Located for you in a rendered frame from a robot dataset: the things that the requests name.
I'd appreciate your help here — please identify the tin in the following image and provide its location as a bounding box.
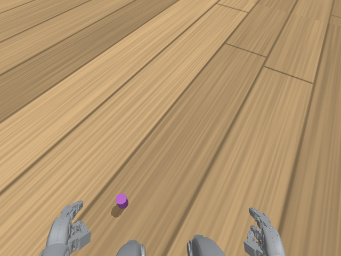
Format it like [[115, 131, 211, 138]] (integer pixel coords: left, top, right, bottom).
[[116, 194, 128, 209]]

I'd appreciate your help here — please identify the left robot hand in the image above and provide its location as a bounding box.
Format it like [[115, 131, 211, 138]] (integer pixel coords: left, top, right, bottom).
[[46, 201, 91, 255]]

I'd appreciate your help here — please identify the left robot arm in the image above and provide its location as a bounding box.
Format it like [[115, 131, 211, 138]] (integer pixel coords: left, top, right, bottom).
[[39, 243, 70, 256]]

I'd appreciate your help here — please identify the right robot hand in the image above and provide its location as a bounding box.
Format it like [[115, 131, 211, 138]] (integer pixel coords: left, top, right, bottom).
[[244, 207, 286, 256]]

